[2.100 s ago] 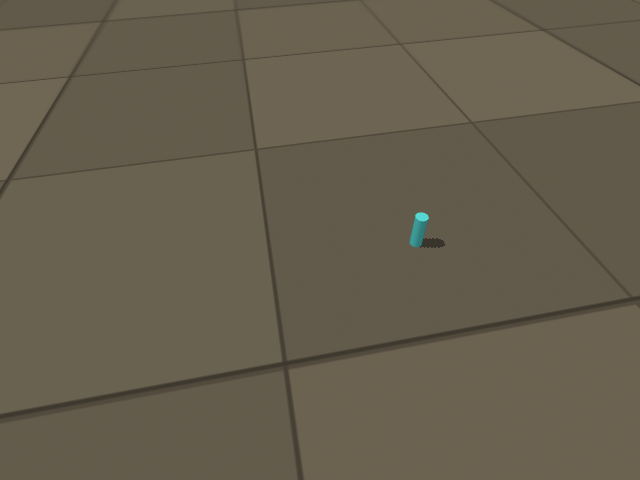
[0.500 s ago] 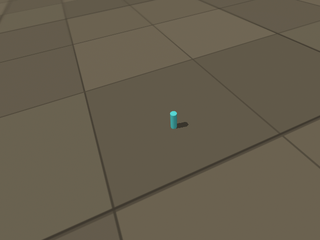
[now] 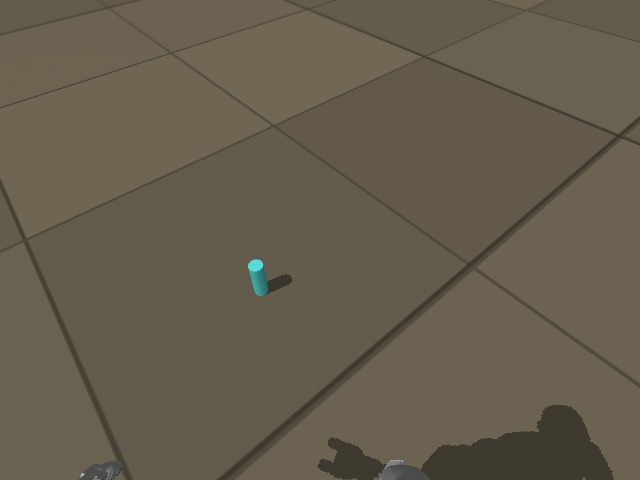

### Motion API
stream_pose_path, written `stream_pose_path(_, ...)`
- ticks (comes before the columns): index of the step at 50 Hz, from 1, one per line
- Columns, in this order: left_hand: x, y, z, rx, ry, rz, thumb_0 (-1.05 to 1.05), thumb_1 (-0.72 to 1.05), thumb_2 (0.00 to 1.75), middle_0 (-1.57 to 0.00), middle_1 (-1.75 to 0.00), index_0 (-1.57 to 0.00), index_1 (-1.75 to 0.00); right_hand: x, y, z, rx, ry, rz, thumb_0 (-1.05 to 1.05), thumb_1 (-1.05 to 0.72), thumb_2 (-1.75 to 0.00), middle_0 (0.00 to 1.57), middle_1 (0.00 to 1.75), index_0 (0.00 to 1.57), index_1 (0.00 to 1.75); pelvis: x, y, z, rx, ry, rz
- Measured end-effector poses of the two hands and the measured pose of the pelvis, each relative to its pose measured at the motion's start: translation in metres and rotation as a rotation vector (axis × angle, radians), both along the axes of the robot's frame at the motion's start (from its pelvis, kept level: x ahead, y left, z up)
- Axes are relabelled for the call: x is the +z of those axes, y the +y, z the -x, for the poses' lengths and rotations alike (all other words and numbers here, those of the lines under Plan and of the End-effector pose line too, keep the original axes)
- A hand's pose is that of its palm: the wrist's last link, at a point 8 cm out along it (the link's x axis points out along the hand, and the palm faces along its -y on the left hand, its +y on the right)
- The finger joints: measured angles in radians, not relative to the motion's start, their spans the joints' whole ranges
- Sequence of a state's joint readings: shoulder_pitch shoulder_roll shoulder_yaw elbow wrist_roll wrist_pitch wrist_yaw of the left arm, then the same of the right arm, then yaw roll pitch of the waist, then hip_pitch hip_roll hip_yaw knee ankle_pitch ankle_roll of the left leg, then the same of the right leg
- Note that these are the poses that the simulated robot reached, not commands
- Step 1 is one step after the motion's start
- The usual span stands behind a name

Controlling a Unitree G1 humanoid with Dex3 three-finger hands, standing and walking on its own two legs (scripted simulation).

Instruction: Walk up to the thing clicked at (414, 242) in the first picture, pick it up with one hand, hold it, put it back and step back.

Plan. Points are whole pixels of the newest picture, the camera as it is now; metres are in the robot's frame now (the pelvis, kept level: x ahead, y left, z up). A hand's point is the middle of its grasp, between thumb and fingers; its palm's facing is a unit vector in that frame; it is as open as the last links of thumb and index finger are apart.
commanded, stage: walk up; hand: left
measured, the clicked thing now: (258, 278) +0.91 +0.22 -0.69
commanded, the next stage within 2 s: none
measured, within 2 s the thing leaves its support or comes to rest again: neither
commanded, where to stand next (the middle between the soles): +0.58 -0.01 m, yaw -3 degrees
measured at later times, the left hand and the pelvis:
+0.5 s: hand (144, 433) +0.24 +0.28 -0.16, palm faces -0.06 -0.93 -0.37, open 7.4 cm; pelvis +0.22 +0.00 -0.02, yaw -3 degrees
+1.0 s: hand (191, 287) +0.48 +0.24 -0.11, palm faces -0.06 -0.89 -0.45, open 7.4 cm; pelvis +0.39 -0.04 -0.01, yaw -4 degrees
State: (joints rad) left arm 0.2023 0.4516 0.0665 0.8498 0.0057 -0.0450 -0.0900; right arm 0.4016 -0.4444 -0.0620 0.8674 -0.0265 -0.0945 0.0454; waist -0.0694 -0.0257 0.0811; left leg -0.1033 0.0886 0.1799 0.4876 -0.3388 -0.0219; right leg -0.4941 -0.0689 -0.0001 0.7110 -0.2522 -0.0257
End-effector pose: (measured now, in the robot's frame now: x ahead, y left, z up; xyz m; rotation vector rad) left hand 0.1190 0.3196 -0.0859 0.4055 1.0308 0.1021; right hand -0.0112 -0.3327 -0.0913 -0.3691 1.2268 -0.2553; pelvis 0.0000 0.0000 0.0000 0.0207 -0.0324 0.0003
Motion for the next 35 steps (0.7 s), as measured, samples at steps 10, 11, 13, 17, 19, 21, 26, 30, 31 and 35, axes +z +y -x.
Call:
stream_pose_path(10,0.01,-0.036,-0.1,0.01,-0.101,-0.03,0.0,0.9,0.9,-0.21,-0.3,-0.2,-0.3,-0.034,-0.019,-0.107,-0.007,-0.004,-0.057,0.01,-0.91,-0.89,0.2,0.3,0.2,0.3,-0.011,-0.028,-0.089,-0.03,-0.024,0.019)
stream_pose_path(11,0.011,-0.037,-0.1,0.015,-0.089,-0.028,0.0,0.9,0.9,-0.21,-0.3,-0.2,-0.3,-0.032,-0.018,-0.123,0.005,-0.024,-0.064,0.01,-0.91,-0.89,0.2,0.3,0.2,0.3,-0.008,-0.028,-0.096,-0.034,-0.022,0.02)
stream_pose_path(13,0.01,-0.038,-0.101,0.025,-0.058,-0.025,0.0,0.9,0.9,-0.21,-0.3,-0.2,-0.3,-0.028,-0.014,-0.152,0.03,-0.062,-0.075,0.01,-0.91,-0.89,0.2,0.3,0.2,0.3,-0.005,-0.028,-0.111,-0.04,-0.018,0.022)
stream_pose_path(17,0.003,-0.03,-0.1,0.052,0.01,-0.02,0.0,0.9,0.9,-0.21,-0.3,-0.2,-0.3,-0.019,-0.008,-0.204,0.069,-0.098,-0.076,0.01,-0.91,-0.89,0.2,0.3,0.2,0.3,-0.003,-0.023,-0.142,-0.044,-0.009,0.031)
stream_pose_path(19,-0.003,-0.022,-0.101,0.071,0.041,-0.015,0.0,0.9,0.9,-0.21,-0.3,-0.2,-0.3,-0.015,-0.004,-0.228,0.084,-0.103,-0.066,0.01,-0.91,-0.89,0.2,0.3,0.21,0.3,-0.003,-0.018,-0.159,-0.044,-0.007,0.036)
stream_pose_path(21,-0.011,-0.013,-0.103,0.089,0.073,-0.009,0.0,0.9,0.9,-0.21,-0.3,-0.2,-0.3,-0.011,0.001,-0.253,0.097,-0.113,-0.052,0.01,-0.91,-0.89,0.2,0.3,0.21,0.3,-0.005,-0.012,-0.178,-0.043,-0.004,0.04)
stream_pose_path(26,-0.036,0.01,-0.129,0.104,0.155,-0.012,0.0,0.9,0.9,-0.21,-0.3,-0.2,-0.3,-0.006,0.011,-0.307,0.098,-0.188,0.001,0.01,-0.91,-0.89,0.2,0.3,0.21,0.3,-0.019,0.007,-0.222,-0.055,-0.008,0.016)
stream_pose_path(30,-0.035,0.012,-0.169,0.071,0.17,-0.01,0.01,0.9,0.9,-0.21,-0.3,-0.2,-0.3,0.005,0.018,-0.323,0.049,-0.207,0.001,0.01,-0.91,-0.89,0.2,0.3,0.21,0.3,-0.011,0.009,-0.249,-0.071,-0.017,0.011)
stream_pose_path(31,-0.033,0.011,-0.18,0.063,0.162,-0.007,0.01,0.9,0.9,-0.21,-0.3,-0.2,-0.3,0.007,0.019,-0.324,0.041,-0.2,-0.001,0.01,-0.91,-0.89,0.2,0.3,0.21,0.3,-0.008,0.009,-0.256,-0.074,-0.018,0.008)
stream_pose_path(35,-0.022,0.006,-0.227,0.034,0.126,-0.002,0.01,0.9,0.9,-0.21,-0.3,-0.2,-0.3,0.007,0.017,-0.328,0.017,-0.152,-0.012,0.01,-0.9,-0.89,0.2,0.3,0.21,0.31,-0.002,0.005,-0.282,-0.082,-0.018,0.002)
